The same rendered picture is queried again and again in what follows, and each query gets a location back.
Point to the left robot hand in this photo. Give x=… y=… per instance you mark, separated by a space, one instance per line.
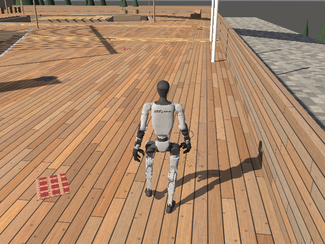
x=135 y=154

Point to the humanoid robot head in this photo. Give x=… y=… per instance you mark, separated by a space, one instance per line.
x=163 y=89

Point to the left robot forearm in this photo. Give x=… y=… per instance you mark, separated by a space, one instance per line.
x=139 y=138

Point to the humanoid robot torso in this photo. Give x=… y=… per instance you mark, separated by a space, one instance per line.
x=162 y=123

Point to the left robot upper arm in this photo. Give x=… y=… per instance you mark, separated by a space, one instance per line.
x=144 y=116

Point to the right robot hand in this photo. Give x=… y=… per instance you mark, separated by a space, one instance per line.
x=188 y=146

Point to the right robot forearm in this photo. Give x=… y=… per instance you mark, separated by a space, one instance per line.
x=185 y=134

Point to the right robot upper arm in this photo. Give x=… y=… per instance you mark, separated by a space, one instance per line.
x=181 y=117

